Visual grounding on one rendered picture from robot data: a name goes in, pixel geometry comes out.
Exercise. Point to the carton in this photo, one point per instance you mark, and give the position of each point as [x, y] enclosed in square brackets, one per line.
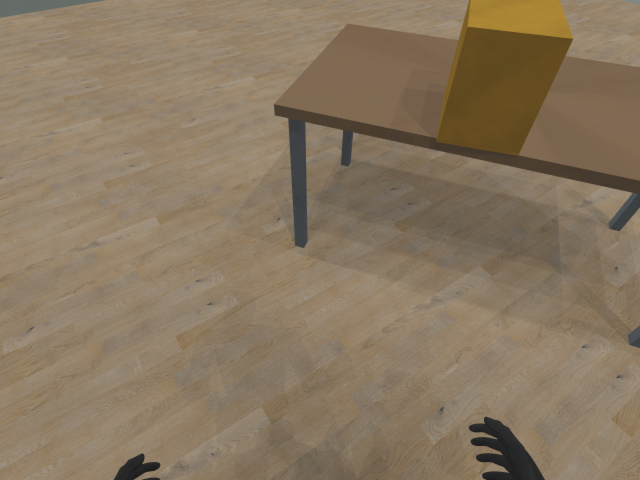
[507, 57]

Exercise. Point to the table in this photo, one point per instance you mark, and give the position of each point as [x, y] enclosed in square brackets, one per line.
[391, 84]

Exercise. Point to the right robot hand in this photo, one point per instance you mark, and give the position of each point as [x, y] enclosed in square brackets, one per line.
[515, 459]

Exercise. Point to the left robot hand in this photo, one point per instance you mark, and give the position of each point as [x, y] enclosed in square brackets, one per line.
[134, 468]

